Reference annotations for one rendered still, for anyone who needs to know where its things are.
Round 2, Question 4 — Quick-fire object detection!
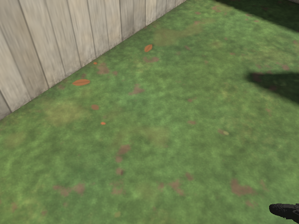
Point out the robot right hand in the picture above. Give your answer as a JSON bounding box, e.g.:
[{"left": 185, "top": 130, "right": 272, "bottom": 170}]
[{"left": 269, "top": 203, "right": 299, "bottom": 224}]

